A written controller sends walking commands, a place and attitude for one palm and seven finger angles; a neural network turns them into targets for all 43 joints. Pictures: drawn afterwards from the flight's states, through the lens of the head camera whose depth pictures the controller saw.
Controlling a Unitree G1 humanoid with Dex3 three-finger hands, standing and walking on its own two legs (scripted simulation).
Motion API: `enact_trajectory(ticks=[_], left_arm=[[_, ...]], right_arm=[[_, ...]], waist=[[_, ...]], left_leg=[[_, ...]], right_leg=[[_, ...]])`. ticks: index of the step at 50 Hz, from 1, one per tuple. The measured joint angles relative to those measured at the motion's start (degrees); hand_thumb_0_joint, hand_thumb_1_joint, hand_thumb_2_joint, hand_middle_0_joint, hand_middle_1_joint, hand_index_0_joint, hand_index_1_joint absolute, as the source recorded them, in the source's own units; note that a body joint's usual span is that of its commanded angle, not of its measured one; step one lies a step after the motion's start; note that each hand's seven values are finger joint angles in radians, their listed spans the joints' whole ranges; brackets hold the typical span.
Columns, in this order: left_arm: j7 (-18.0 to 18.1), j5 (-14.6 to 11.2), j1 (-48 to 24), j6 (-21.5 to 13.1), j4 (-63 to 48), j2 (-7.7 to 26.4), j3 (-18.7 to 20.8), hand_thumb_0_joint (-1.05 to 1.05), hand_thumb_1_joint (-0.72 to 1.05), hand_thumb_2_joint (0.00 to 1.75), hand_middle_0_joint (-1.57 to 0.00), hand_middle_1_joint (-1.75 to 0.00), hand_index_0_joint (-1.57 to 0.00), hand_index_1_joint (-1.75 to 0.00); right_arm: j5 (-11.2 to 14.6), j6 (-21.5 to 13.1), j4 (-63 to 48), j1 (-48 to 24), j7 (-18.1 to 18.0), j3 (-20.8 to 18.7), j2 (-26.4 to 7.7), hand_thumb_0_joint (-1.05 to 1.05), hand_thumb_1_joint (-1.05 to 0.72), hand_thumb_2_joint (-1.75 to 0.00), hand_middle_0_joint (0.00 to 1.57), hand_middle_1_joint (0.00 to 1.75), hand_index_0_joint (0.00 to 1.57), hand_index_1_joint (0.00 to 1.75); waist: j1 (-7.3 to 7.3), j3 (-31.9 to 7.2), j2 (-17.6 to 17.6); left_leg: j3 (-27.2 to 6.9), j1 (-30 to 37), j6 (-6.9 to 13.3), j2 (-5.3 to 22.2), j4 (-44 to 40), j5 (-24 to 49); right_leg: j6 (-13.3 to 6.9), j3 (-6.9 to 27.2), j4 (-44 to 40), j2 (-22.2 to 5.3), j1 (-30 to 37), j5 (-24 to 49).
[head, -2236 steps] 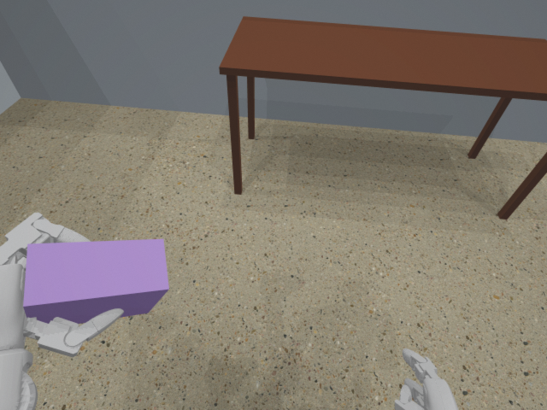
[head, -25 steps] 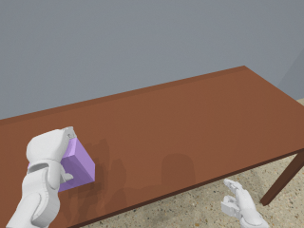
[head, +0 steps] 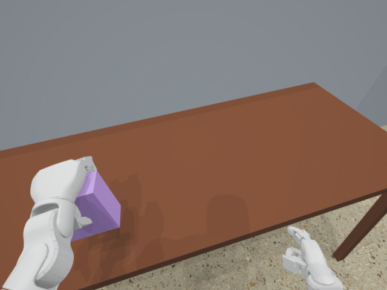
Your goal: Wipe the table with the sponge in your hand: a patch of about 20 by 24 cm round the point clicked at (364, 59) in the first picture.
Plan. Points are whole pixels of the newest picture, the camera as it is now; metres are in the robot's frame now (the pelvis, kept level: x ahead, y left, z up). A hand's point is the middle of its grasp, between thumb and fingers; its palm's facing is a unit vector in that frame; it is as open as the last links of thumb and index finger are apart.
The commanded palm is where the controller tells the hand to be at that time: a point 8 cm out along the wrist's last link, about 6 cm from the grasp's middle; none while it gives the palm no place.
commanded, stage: bring the sponge back beside the body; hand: left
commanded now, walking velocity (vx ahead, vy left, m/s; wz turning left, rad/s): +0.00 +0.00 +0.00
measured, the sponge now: (87, 213) +0.23 +0.28 +0.05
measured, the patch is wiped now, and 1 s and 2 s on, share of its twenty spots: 0.90 0.90 0.90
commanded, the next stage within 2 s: step back with the hand held close in 1.50 s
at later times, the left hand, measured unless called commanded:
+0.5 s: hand (71, 205) +0.22 +0.28 +0.11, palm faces +0.08 -0.15 -0.99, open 10.1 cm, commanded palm +0.18 +0.27 +0.18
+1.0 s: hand (64, 216) +0.19 +0.28 +0.11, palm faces +0.09 -0.16 -0.98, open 10.1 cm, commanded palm +0.15 +0.27 +0.18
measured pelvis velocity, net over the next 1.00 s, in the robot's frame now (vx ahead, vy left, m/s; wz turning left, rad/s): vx -0.01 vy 0.00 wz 0.00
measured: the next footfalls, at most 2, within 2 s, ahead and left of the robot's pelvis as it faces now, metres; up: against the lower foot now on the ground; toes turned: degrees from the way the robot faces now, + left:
none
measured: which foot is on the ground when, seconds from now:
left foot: down 0.00-1.00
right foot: down 0.00-1.00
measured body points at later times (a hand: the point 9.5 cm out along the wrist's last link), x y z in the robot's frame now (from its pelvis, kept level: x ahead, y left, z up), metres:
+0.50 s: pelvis +0.00 +0.00 +0.00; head -0.03 -0.04 +0.45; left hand +0.21 +0.28 +0.16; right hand +0.25 -0.21 -0.07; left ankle +0.00 +0.10 -0.74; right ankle +0.00 -0.09 -0.74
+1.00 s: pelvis -0.01 +0.00 +0.00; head -0.04 -0.04 +0.45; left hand +0.18 +0.28 +0.16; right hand +0.25 -0.20 -0.07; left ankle +0.00 +0.10 -0.74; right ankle +0.00 -0.09 -0.74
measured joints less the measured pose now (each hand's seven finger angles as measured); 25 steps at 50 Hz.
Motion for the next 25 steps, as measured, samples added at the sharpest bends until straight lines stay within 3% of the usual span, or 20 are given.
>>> enact_trajectory(ticks=[25], left_arm=[[1.19,-1.38,5.3,-0.46,-4.24,0.56,1.72,-0.01,-0.53,1.07,-0.71,-1.33,-0.75,-1.33]], right_arm=[[-0.23,-0.14,-0.13,0.21,0.2,0.07,0.16,0.02,-0.91,-0.9,0.2,0.3,0.18,0.29]], waist=[[0.4,-0.02,0.11]], left_leg=[[-0.08,0.06,-0.29,0.33,0.78,-0.38]], right_leg=[[-0.28,-0.03,0.48,0.38,0.17,-0.17]])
